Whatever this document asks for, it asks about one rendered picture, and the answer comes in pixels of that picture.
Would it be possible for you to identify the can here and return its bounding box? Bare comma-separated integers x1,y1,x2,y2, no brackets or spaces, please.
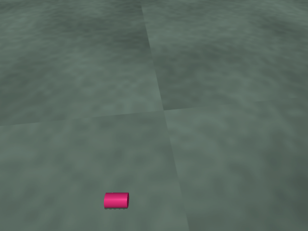
104,192,129,208

